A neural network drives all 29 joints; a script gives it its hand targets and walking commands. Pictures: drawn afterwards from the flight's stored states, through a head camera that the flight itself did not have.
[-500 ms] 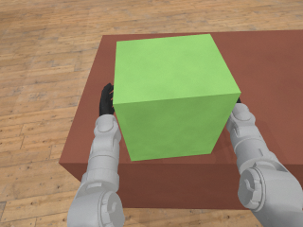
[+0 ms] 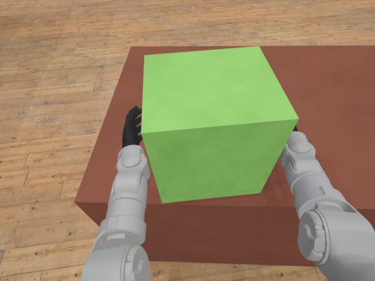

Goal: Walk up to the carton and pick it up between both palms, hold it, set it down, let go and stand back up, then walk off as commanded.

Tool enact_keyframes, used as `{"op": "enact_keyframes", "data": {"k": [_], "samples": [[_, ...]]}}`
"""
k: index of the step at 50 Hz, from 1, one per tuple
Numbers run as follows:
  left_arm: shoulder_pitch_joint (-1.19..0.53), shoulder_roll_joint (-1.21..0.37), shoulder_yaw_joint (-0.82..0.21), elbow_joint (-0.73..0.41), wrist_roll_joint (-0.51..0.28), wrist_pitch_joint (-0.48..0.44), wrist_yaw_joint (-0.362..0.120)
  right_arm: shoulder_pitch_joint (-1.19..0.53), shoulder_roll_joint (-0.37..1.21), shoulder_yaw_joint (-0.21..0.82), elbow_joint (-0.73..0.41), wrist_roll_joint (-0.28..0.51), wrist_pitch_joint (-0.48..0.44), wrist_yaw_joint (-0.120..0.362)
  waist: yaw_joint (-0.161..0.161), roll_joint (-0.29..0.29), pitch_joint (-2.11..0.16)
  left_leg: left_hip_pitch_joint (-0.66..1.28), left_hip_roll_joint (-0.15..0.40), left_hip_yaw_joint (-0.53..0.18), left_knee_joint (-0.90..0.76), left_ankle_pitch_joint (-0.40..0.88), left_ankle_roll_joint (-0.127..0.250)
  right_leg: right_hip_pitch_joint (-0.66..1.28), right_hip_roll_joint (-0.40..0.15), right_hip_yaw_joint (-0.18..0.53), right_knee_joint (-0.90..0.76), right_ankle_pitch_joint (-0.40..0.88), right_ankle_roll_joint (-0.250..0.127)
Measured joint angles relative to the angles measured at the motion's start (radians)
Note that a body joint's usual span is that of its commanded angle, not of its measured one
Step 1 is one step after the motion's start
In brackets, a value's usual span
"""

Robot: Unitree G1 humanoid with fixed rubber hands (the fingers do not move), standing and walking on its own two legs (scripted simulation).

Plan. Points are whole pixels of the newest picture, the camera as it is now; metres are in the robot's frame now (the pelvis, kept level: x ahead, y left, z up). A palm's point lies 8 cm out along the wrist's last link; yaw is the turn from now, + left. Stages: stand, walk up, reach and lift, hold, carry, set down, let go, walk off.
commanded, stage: reach and lift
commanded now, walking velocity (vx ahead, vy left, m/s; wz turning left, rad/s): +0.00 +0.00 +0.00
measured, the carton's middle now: (207, 130) +0.44 +0.02 +0.08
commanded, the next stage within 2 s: none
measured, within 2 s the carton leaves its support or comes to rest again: leaves its support in 0.06 s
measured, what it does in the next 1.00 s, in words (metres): stands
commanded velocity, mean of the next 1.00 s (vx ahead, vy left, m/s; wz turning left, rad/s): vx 0.00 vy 0.00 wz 0.00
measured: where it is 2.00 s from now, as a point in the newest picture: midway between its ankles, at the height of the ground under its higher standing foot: outside the picture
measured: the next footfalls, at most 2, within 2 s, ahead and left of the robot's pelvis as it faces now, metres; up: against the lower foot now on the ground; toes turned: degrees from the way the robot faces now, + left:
none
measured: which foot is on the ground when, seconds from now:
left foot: down 0.00-1.00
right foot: down 0.00-1.00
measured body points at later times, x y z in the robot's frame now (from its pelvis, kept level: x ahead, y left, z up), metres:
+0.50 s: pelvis -0.02 -0.01 +0.00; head -0.01 +0.01 +0.45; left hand +0.38 +0.19 +0.12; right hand +0.44 -0.15 +0.14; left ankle -0.01 +0.14 -0.75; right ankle +0.00 -0.09 -0.75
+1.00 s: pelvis -0.01 +0.00 +0.00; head -0.03 +0.03 +0.45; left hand +0.39 +0.20 +0.16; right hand +0.43 -0.14 +0.17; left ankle -0.01 +0.14 -0.75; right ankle +0.00 -0.09 -0.75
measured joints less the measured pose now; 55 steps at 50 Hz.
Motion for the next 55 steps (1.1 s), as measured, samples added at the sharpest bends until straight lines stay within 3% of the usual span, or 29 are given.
{"op": "enact_keyframes", "data": {"k": [8, 23, 32, 38, 47, 55], "samples": [[0.0, 0.021, -0.022, -0.015, -0.02, -0.029, 0.011, -0.034, -0.01, 0.044, 0.021, 0.017, -0.045, -0.016, -0.011, -0.004, -0.026, -0.034, -0.001, -0.023, 0.0, 0.018, -0.007, -0.024, -0.003, -0.03, -0.003, 0.01, -0.008], [-0.095, 0.035, 0.02, 0.097, 0.019, -0.032, -0.006, -0.091, -0.013, -0.058, 0.119, -0.018, -0.061, -0.013, -0.014, -0.035, -0.031, 0.024, -0.005, -0.012, -0.013, 0.035, -0.006, 0.018, -0.011, -0.032, 0.016, 0.01, -0.01], [-0.119, 0.052, 0.002, 0.11, 0.001, 0.045, -0.005, -0.088, -0.007, -0.08, 0.112, -0.022, 0.006, -0.013, -0.012, -0.054, -0.035, 0.034, -0.008, 0.002, -0.019, 0.039, -0.002, 0.016, -0.017, -0.027, 0.031, 0.005, -0.008], [-0.095, 0.065, -0.02, 0.056, -0.012, 0.093, -0.006, -0.075, 0.001, -0.013, 0.06, 0.029, 0.054, -0.027, -0.021, -0.044, -0.031, 0.057, -0.004, 0.004, -0.006, 0.023, -0.001, 0.048, -0.014, -0.029, 0.025, 0.0, -0.006], [-0.067, 0.107, -0.074, -0.069, -0.041, 0.225, -0.019, -0.038, 0.025, 0.071, -0.063, 0.13, 0.16, -0.062, -0.081, -0.041, 0.013, 0.133, -0.01, -0.021, 0.007, 0.002, 0.004, 0.148, -0.02, -0.055, 0.008, -0.017, 0.001], [-0.071, 0.109, -0.072, -0.172, -0.012, 0.354, -0.032, -0.043, 0.019, 0.12, -0.13, 0.225, 0.256, -0.079, -0.102, -0.043, 0.068, 0.209, -0.016, -0.013, 0.024, -0.021, 0.016, 0.232, -0.026, -0.048, 0.004, -0.026, 0.014]]}}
